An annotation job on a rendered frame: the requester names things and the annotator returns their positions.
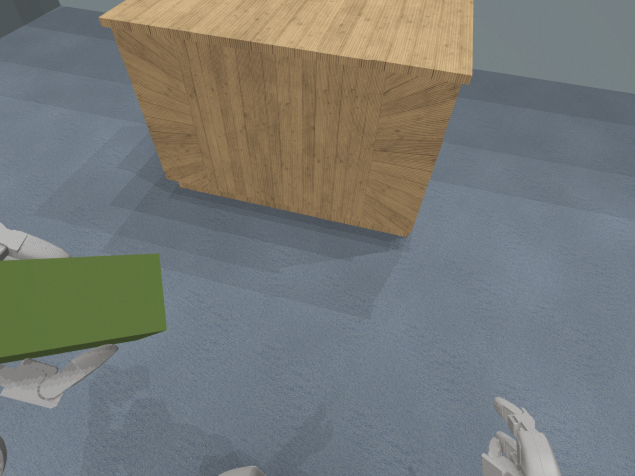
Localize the right robot hand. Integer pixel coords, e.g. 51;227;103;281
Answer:
482;397;561;476

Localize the table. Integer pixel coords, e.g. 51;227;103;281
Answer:
98;0;473;237

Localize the left robot hand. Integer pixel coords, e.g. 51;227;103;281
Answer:
0;223;119;408

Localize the sponge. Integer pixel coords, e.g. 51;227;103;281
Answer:
0;253;167;364

